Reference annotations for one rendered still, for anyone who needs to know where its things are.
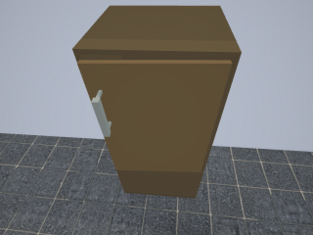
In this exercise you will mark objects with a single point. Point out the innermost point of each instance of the cupboard door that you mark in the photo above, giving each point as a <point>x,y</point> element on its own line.
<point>162,111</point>

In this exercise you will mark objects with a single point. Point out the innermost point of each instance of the handle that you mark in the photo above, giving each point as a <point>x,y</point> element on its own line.
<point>97,105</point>

